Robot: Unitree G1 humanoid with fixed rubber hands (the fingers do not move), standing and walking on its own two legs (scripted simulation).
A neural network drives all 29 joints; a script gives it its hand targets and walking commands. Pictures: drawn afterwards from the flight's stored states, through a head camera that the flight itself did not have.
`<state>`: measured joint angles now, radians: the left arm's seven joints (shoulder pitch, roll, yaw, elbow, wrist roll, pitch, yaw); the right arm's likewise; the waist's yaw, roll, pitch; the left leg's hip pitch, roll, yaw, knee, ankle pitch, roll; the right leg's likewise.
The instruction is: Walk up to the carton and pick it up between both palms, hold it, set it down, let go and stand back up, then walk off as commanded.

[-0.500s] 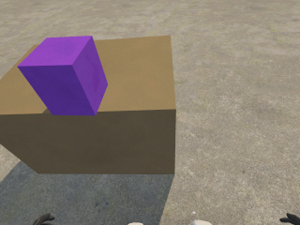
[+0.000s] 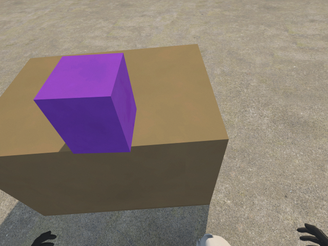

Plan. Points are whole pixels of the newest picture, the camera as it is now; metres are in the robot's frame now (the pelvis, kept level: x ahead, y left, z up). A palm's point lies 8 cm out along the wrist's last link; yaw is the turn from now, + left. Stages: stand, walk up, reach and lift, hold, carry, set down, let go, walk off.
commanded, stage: walk up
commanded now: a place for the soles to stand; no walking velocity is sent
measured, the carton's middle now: (97, 105) +0.56 +0.23 +0.03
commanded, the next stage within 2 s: none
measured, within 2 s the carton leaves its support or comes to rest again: neither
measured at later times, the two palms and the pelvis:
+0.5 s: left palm out of the picture +0.17 +0.51 -0.04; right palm (235, 203) +0.24 -0.16 -0.06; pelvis +0.08 +0.15 -0.01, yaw +2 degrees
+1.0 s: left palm out of the picture +0.26 +0.51 -0.05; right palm (226, 191) +0.27 -0.14 -0.04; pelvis +0.14 +0.18 +0.03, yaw -3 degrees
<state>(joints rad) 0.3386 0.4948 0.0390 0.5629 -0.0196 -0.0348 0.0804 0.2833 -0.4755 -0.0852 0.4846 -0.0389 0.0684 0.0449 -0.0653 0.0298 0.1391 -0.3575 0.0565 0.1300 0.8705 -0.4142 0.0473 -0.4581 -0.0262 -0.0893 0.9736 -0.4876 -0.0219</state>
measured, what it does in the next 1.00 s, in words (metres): steps to the left: right foot, then left foot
